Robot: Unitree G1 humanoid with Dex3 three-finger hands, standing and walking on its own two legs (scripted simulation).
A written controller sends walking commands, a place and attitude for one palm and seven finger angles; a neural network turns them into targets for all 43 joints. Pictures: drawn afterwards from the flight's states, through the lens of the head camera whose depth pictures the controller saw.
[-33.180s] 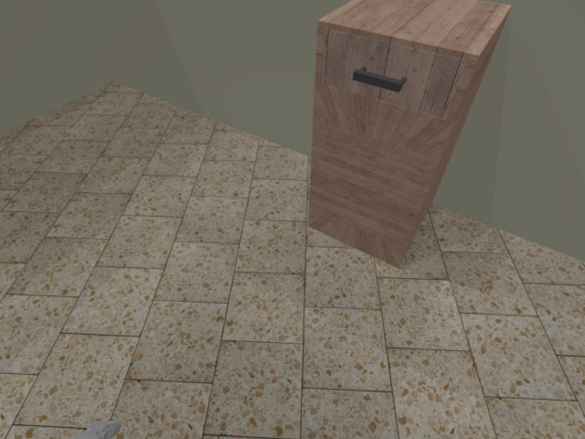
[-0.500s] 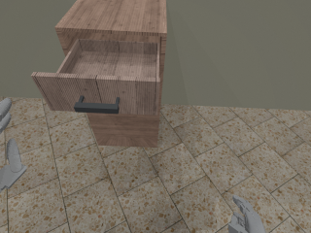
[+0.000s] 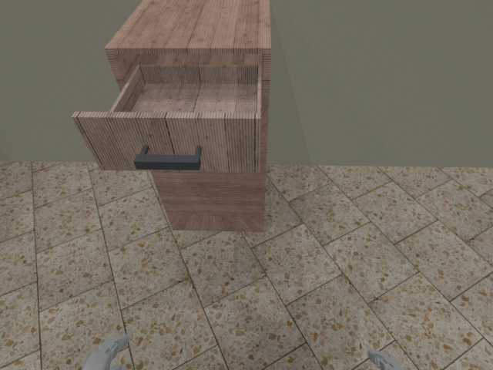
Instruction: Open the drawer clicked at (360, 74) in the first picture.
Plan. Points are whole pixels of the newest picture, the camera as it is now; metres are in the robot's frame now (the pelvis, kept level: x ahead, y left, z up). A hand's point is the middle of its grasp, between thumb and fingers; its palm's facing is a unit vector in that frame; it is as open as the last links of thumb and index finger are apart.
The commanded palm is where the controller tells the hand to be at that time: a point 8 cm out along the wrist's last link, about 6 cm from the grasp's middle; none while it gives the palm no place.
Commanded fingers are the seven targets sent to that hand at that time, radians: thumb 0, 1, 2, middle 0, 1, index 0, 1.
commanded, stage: let the arm hang, fingers relaxed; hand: left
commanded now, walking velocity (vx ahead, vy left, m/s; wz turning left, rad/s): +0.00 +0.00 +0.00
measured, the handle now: (170, 155) +0.54 +0.19 +0.03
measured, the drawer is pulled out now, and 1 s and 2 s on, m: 0.28 0.28 0.28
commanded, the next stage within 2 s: look to check the result in 0.88 s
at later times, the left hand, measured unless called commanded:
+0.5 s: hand out of the picture -0.04 +0.18 -0.16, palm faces +0.04 -0.97 -0.24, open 7.3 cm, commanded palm none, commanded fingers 0.00 0.90 0.90 -0.20 -0.30 -0.20 -0.30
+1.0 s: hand out of the picture +0.01 +0.16 -0.16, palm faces +0.04 -0.98 -0.19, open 7.3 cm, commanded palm none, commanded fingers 0.00 0.90 0.90 -0.20 -0.30 -0.20 -0.30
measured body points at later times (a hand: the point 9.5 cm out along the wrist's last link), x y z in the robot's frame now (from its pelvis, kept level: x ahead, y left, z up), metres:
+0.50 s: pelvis -0.01 +0.00 +0.01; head +0.01 -0.01 +0.46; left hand -0.04 +0.24 -0.14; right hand -0.03 -0.21 -0.15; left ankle +0.02 +0.10 -0.73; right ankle +0.03 -0.10 -0.73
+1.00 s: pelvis +0.02 -0.01 +0.01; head +0.04 -0.01 +0.46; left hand +0.01 +0.21 -0.14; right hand -0.01 -0.21 -0.15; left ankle +0.02 +0.10 -0.73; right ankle +0.03 -0.10 -0.73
